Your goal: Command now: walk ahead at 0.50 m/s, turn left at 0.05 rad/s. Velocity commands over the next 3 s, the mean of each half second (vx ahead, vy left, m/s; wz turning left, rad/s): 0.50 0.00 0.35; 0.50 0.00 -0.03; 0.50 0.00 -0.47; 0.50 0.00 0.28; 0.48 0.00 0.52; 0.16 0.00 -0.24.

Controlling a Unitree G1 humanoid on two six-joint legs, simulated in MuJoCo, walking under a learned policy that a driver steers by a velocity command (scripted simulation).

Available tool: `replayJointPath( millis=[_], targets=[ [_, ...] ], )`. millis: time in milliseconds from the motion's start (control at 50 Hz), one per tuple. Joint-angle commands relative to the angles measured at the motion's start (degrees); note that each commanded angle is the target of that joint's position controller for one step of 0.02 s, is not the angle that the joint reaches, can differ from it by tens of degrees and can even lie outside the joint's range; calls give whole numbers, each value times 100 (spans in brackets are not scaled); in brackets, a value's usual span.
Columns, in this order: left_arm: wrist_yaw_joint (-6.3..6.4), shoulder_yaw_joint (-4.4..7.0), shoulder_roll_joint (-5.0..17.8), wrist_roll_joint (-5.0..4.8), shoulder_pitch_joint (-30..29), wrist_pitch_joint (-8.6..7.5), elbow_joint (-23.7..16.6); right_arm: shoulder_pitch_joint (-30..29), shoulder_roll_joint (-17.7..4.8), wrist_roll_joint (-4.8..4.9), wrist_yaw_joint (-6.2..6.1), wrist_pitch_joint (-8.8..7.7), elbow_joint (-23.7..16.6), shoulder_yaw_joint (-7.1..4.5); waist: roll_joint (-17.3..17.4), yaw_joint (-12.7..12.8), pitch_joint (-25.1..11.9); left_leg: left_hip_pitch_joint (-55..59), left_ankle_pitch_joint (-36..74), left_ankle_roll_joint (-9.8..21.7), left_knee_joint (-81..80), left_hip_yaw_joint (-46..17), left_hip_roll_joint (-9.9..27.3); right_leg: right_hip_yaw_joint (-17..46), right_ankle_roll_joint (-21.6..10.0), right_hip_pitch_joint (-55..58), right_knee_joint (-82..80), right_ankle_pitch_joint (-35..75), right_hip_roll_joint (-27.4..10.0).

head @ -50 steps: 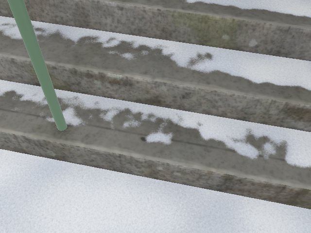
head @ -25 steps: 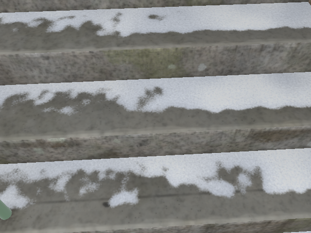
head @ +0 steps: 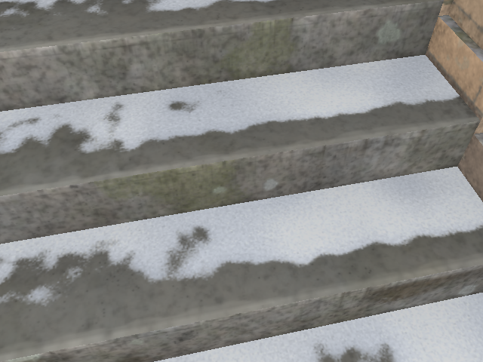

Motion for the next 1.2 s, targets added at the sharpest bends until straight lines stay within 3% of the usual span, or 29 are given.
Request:
replayJointPath(
  millis=[20, 100, 160, 200, 220, 240, 260, 300, 360, 380, 440, 500, 540, 600, 660, 720, 740, 760, 800, 820, 880, 940, 980, 1040, 1100, 1140, 1160, 1180, 1200],
  targets=[
    [45, 109, 840, 73, 886, -139, 216, -1781, -9, 83, -78, -105, -1310, 130, -340, 302, 965, -3958, -1063, 400, 1654, -609, -51, 1409, -869, 1759, -362, 1116, -2540],
    [118, -114, 695, -209, 518, -135, 579, -2237, 380, -14, -32, 93, -2188, 461, -158, -179, 1019, -1852, -678, 627, -756, 30, 26, 123, -282, -296, -1835, 1514, -2091],
    [-9, -7, 1422, -522, -526, -152, -164, 275, -63, 132, 60, 241, -1299, 307, -697, -1107, -1067, 3714, 1107, 718, -2674, 978, -730, -1084, -379, -1314, -585, 9327, -1928],
    [-40, 191, 1722, -544, -593, -138, -215, 1769, -595, 86, 80, 213, -696, 18, -972, -1749, -1952, 4490, 1097, 806, -4444, 583, -1146, -988, -148, 31, 2090, 10581, -2046],
    [-84, 165, 1433, -290, -517, -149, -278, 1943, -1103, -32, 153, 158, -419, -143, -182, -1634, -1630, 4675, 1210, 1146, -5764, -1099, -837, -745, 109, -613, 4520, 6499, -1391],
    [-362, 25, 683, -60, -307, -169, -755, 1953, -1914, 96, -13, 236, -118, -360, 2422, -942, -1754, 5303, 3350, 1808, -8190, -4912, 659, -576, 523, -2830, 7016, 231, 164],
    [-455, -76, 432, 240, 161, -162, -785, 1539, -1607, 239, -36, 163, -205, -399, 1004, -491, -2066, 5271, 3053, 1800, -8417, -5815, 971, 352, 373, -3083, 8106, 425, -306],
    [-387, -215, 6, 240, -839, -53, -1275, 920, -737, 190, -5, 83, 144, -244, -248, -194, -316, 3415, -404, 1600, -8538, -5124, 505, -94, 358, -4067, 8886, 799, -572],
    [-592, -354, 80, 64, -952, 154, -1439, 1342, -9, -282, 369, -169, 908, 78, 324, -205, 236, 3059, 582, 1329, -8471, -3839, 181, 1143, -526, -6231, 10433, 1497, -326],
    [-569, -437, 5, 87, -1005, 190, -1600, 1603, -48, -480, 494, -194, 1237, 123, -71, -54, 189, 3277, 1251, 1232, -8370, -3443, 145, 1217, -610, -6962, 10647, 1845, -242],
    [-488, -441, 256, -55, -1313, 90, -1648, 775, -357, -360, 634, -527, 987, 58, -235, 442, 38, 2259, 1435, 760, -8619, -1612, -406, -64, -501, -6485, 9771, 1917, -836],
    [-497, -735, -411, -38, -2108, 78, -1857, 2749, -69, -493, 546, -513, 1644, 221, 264, -124, 242, 3269, 1306, 858, -8642, -2091, -223, -354, -419, -7941, 11369, 577, -744],
    [-452, -719, -152, -104, -3186, 109, -2222, 3269, -326, -571, 653, -528, 1722, 202, 140, -538, 163, 3492, 1669, 798, -8821, -2040, -310, -734, -275, -7708, 9626, 1184, -907],
    [-405, -679, -273, 14, -4198, 363, -2581, 3307, -397, -256, 826, -568, 1596, 214, 664, -644, 205, 3661, 3083, 1280, -9605, -2592, 348, -1437, 53, -7426, 8436, 574, -1051],
    [-631, -595, -42, -61, -3962, 676, -2733, 2529, -1052, 214, 913, -828, 1182, 83, 919, 15, -479, 2968, 11066, 1432, -9377, -1734, 718, -2297, 407, -3632, 6211, 83, -303],
    [-489, -285, 480, -204, -798, 691, -1726, 1743, -1646, 178, 1029, -732, 1066, -287, 720, 1005, -988, 4589, 13878, 841, -6717, -1412, 1027, -1278, 80, -1863, 3266, -129, -34],
    [-464, -176, 780, -213, 1083, 641, -959, 2820, -846, -509, 1090, -671, 1253, -94, -963, 829, -3520, 2767, 10485, 381, -4597, -1776, 438, 1575, -1600, 1725, 3424, 2598, -1140],
    [-504, -219, 596, 245, 2096, 640, -605, 2180, -854, -185, 1175, -430, 1272, -261, -1987, 1476, -2658, 767, 3093, 70, -1591, -2133, -1502, 4757, -2417, 1788, 1089, 1186, -2174],
    [-503, -128, 569, 154, 593, 315, -240, 1217, -366, 58, 932, -332, 722, -162, -545, 516, -161, -1734, 3669, 1133, 1600, -2260, -1461, 4097, -1437, -315, 850, -1310, -1879],
    [-570, -303, -231, 216, -217, 274, -204, 1139, -334, -64, 739, -243, 647, -114, 543, 167, -451, -1749, 3572, 1425, 1603, -2276, -1260, 3424, -1520, -715, 908, -99, -1875],
    [-633, -587, -1090, 195, -768, 47, 421, 1035, 275, -106, 450, -79, 133, 303, 450, -865, -252, -1963, 3054, 1519, 1208, -1261, -322, 729, -594, -1902, 681, 764, -1222],
    [-548, -488, -661, 562, -387, -112, 446, -218, 490, 213, 449, -176, -448, 538, -200, -689, 66, -1730, 1609, 1290, 1332, -327, -198, 258, -519, -3132, 56, 96, -895],
    [-607, -474, -303, 597, 559, -139, 676, -1180, 106, 100, 376, -202, -804, 587, 26, -202, -257, -1761, 2367, 1081, -63, -152, -8, 684, -545, -2696, -42, 84, -956],
    [-878, -438, -37, 194, 430, -222, 252, -2177, 97, -42, 364, 22, -1082, 577, -731, -106, -130, -14, 1487, 561, -1611, 729, 9, 854, -993, -3572, -1000, 935, -1376],
    [-929, -238, 798, -111, 399, -424, 17, -1842, -207, 110, 453, 189, -1070, 459, -1086, -522, -624, 1873, 1725, 246, -3398, 917, -746, 832, -1174, -2220, -498, 8049, -1988],
    [-911, 80, 1155, -140, -26, -413, 139, -172, -680, 174, 239, 66, -744, 225, -1242, -1172, -1324, 2905, 1750, 597, -5430, 127, -780, 528, -612, -666, 1398, 9628, -1955],
    [-875, -94, 157, 232, 950, -387, 343, 1264, -803, 136, 196, 30, -242, 145, 142, -1001, -3240, 5572, 3736, 1753, -5652, -1910, 310, 478, -354, -1794, 3473, 7546, -1555],
    [-956, -306, -632, 388, 1016, -278, 306, 2405, -1086, 17, 151, 17, 274, 51, 1718, -1346, -3182, 6540, 1221, 2710, -7905, -5142, 1752, 592, -199, -4217, 5942, 1139, -309],
    [-981, -127, -123, 29, 197, -160, 427, 2190, -1107, -37, 49, -120, 304, 24, 1280, -1538, -1276, 5104, -1600, 1959, -8484, -5580, 1554, 1055, -253, -5701, 8392, 1591, -521]
  ],
)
